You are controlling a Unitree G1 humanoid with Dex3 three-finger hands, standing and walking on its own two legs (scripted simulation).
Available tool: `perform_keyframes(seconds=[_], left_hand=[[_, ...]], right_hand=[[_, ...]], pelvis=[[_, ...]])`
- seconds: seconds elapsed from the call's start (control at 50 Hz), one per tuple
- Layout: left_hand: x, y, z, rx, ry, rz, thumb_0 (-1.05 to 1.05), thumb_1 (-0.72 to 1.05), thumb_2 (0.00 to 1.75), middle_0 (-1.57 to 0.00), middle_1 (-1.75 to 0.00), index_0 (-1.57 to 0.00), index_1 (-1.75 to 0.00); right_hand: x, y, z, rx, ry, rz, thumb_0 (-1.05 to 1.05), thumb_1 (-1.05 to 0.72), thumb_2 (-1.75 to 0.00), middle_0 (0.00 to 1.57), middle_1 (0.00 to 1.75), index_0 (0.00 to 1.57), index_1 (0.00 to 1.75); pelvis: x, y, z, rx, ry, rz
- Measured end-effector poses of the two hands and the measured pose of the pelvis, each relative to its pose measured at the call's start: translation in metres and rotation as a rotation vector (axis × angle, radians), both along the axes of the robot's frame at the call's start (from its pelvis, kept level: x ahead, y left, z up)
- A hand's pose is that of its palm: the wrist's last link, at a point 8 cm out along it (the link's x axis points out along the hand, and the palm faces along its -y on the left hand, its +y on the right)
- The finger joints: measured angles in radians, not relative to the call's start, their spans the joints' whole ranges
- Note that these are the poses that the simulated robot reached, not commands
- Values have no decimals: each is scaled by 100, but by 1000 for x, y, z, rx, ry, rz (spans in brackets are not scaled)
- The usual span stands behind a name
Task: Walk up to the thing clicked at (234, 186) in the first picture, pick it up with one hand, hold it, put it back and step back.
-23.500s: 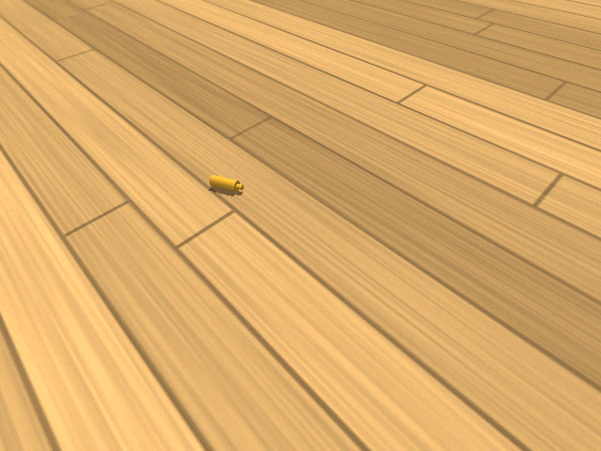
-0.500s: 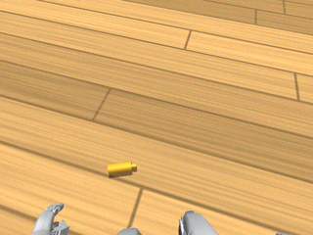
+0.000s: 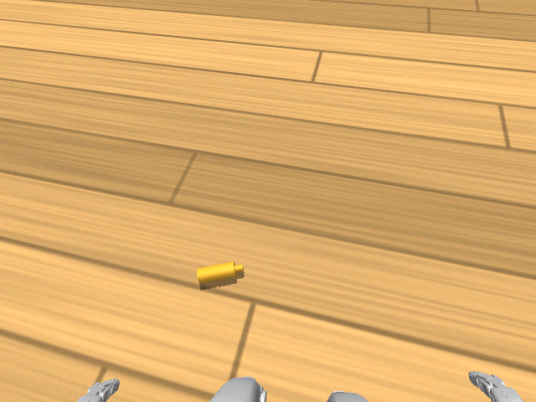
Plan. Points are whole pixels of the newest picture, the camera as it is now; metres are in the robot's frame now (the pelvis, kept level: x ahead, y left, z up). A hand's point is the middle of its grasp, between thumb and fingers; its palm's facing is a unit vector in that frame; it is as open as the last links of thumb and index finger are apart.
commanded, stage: walk up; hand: left
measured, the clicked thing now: (220, 271) +0.60 +0.26 -0.73
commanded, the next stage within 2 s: stand in 1.46 s
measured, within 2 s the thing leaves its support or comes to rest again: neither
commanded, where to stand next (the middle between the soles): +0.25 -0.01 m, yaw +8 degrees
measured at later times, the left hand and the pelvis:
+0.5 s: hand out of the picture -0.08 +0.23 -0.15, palm faces -0.03 -0.92 -0.39, open 7.4 cm; pelvis -0.14 -0.04 -0.01, yaw -1 degrees
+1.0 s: hand out of the picture -0.10 +0.23 -0.14, palm faces +0.06 -0.93 -0.36, open 7.4 cm; pelvis -0.16 -0.04 +0.00, yaw +2 degrees
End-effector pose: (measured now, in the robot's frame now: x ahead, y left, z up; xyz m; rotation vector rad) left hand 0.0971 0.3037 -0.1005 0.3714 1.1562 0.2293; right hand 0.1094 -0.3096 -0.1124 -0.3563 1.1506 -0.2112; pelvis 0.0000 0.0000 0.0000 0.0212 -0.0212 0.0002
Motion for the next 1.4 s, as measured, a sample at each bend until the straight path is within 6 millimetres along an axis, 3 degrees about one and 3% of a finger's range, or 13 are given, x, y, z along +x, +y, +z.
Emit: perform_keyframes(seconds=[0.12,0.24,0.38,0.46,0.54,0.64,0.74,0.86,1.06,1.4], left_hand=[[-18,15,-10,-6,-83,2,0,90,90,-21,-30,-21,-30],[-60,12,-13,-27,-48,32,0,90,90,-21,-30,-21,-30],[-125,-3,-15,-30,32,8,0,90,90,-20,-30,-21,-30],[-161,-19,-18,-5,56,4,0,90,90,-20,-30,-21,-30],[-193,-35,-8,-6,64,26,0,90,90,-21,-30,-21,-30],[-210,-39,4,0,33,49,1,90,90,-21,-30,-21,-30],[-213,-28,2,-1,-12,68,0,89,90,-21,-30,-21,-30],[-209,-23,-2,-23,-18,76,0,90,90,-21,-30,-21,-30],[-207,-27,-6,-47,-13,84,0,90,90,-21,-30,-21,-30],[-179,-21,-4,-36,-20,92,0,90,90,-21,-30,-21,-30]], right_hand=[[-36,7,-1,-47,13,56,1,-90,-89,20,30,20,30],[-80,10,16,-47,22,64,1,-90,-89,21,30,20,30],[-114,-16,25,-61,-54,49,1,-90,-89,21,30,20,30],[-136,-43,11,-48,-74,29,1,-90,-89,21,30,20,30],[-165,-54,2,-23,-31,-14,1,-90,-89,20,30,20,30],[-199,-52,-6,8,42,-10,1,-91,-90,20,30,20,30],[-217,-37,-10,28,98,13,1,-91,-90,20,30,20,30],[-217,-17,-2,61,55,21,1,-90,-89,20,30,20,30],[-180,-15,4,47,-8,43,1,-90,-89,20,30,20,30],[-139,-6,10,52,-29,60,1,-90,-89,20,30,20,30]], pelvis=[[-39,7,-11,-2,-3,42],[-75,0,-1,-27,-15,30],[-114,-18,-1,-33,-9,-15],[-135,-35,-11,-41,-20,-37],[-147,-43,-6,-23,-28,-31],[-157,-44,-1,-10,-26,-3],[-165,-39,-2,-8,-30,36],[-170,-36,2,-13,-36,26],[-158,-31,4,-24,-29,43],[-148,-30,7,-26,-27,46]])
